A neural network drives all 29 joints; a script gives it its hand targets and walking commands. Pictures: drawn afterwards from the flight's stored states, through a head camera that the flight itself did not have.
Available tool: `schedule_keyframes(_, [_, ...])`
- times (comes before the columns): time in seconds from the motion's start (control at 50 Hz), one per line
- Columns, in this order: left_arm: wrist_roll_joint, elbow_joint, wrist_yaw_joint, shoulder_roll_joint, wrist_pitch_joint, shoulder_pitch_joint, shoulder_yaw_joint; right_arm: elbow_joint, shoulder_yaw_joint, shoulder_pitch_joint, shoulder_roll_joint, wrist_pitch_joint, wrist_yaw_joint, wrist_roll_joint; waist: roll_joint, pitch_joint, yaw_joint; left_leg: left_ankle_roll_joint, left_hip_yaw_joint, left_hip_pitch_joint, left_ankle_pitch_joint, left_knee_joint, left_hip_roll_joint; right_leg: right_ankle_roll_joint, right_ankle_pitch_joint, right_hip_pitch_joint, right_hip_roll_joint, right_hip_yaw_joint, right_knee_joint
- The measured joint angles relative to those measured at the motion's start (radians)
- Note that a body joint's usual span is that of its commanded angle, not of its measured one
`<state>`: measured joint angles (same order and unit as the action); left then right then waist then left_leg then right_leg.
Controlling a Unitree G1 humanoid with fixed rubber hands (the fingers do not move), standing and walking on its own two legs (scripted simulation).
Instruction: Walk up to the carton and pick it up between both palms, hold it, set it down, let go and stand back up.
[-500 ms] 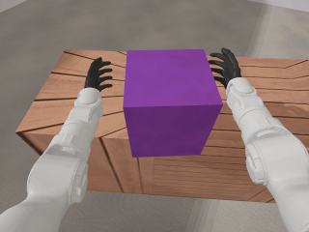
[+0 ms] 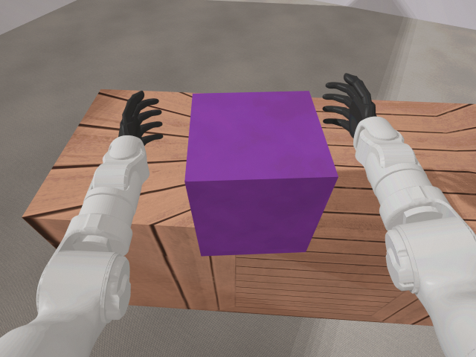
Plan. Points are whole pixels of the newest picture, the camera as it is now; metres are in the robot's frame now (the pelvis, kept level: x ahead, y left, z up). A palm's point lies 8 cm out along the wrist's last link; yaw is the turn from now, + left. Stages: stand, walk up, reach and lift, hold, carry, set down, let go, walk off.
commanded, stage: set down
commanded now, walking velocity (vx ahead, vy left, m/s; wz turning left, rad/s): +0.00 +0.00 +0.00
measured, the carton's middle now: (252, 177) +0.45 +0.00 +0.02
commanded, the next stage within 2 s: let go in 1.66 s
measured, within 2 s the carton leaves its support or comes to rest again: neither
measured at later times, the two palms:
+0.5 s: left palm (133, 135) +0.41 +0.20 +0.16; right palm (369, 119) +0.45 -0.17 +0.18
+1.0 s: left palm (114, 132) +0.40 +0.22 +0.17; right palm (369, 118) +0.44 -0.17 +0.19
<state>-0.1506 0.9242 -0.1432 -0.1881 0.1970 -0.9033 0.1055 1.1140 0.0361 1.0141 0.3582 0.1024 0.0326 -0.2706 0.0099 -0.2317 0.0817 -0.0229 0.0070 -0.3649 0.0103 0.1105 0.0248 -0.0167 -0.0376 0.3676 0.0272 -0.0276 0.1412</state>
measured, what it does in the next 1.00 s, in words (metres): stands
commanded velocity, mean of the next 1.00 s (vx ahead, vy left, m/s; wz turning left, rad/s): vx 0.00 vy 0.00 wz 0.00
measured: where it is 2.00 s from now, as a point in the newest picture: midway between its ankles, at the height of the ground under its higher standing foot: outside the picture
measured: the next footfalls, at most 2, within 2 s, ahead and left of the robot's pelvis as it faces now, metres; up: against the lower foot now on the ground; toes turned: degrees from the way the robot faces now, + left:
none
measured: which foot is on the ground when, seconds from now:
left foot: down 0.00-1.00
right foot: down 0.00-1.00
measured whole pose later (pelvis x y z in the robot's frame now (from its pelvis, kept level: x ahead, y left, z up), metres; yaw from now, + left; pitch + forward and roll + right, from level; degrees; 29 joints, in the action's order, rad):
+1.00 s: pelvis -0.03 +0.00 +0.00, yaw +1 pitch +11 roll +0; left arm -0.34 1.07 -0.11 -0.29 0.14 -1.02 0.00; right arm 1.15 0.15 1.09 0.38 0.09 -0.02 -0.41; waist 0.00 -0.18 0.07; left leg -0.03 -0.01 -0.40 0.04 0.24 0.02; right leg -0.02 -0.07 0.39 0.03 -0.02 0.26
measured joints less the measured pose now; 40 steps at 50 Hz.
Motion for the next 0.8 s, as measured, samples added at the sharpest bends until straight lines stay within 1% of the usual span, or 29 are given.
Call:
schedule_keyframes(0.14, [-0.048,-0.058,0.019,-0.03,0.028,0.044,-0.031,-0.074,0.021,-0.043,-0.013,0.039,-0.013,-0.022,-0.005,0.022,-0.002,-0.003,-0.013,0.065,0.015,-0.004,0.0,-0.003,-0.015,-0.073,0.0,0.012,-0.012])
schedule_keyframes(0.26, [-0.068,-0.044,0.021,-0.037,0.072,0.021,-0.043,-0.072,0.014,-0.029,-0.023,0.09,-0.034,-0.022,-0.01,0.049,-0.014,-0.004,-0.021,0.093,0.029,0.019,-0.001,-0.005,-0.026,-0.11,0.0,0.019,-0.002])
schedule_keyframes(0.34, [-0.07,-0.032,0.016,-0.032,0.086,0.007,-0.042,-0.071,0.01,-0.023,-0.024,0.105,-0.043,-0.023,-0.013,0.061,-0.022,-0.004,-0.021,0.095,0.034,0.034,0.0,-0.005,-0.027,-0.114,0.001,0.018,0.007])
schedule_keyframes(0.48, [-0.074,-0.028,-0.001,-0.025,0.069,0.001,-0.046,-0.078,0.025,-0.019,-0.009,0.09,-0.052,-0.043,-0.016,0.059,-0.023,-0.004,-0.014,0.079,0.036,0.055,0.003,-0.005,-0.024,-0.096,0.004,0.009,0.026])
schedule_keyframes(0.58, [-0.092,0.003,-0.007,-0.034,0.054,-0.016,-0.061,-0.043,0.05,0.005,0.007,0.074,-0.05,-0.068,-0.018,0.051,-0.016,-0.005,-0.011,0.065,0.037,0.071,0.005,-0.005,-0.025,-0.079,0.007,0.005,0.045])
schedule_keyframes(0.72, [-0.121,0.086,0.002,-0.056,0.033,-0.053,-0.079,0.038,0.073,0.043,0.016,0.055,-0.043,-0.094,-0.015,0.057,-0.01,-0.007,-0.015,0.04,0.034,0.094,0.005,-0.006,-0.027,-0.051,0.008,0.008,0.077])
schedule_keyframes(0.8, [-0.137,0.111,0.012,-0.071,0.005,-0.064,-0.083,0.054,0.079,0.047,0.016,0.033,-0.043,-0.103,-0.012,0.062,-0.011,-0.007,-0.018,0.017,0.031,0.107,0.004,-0.006,-0.027,-0.028,0.008,0.011,0.092])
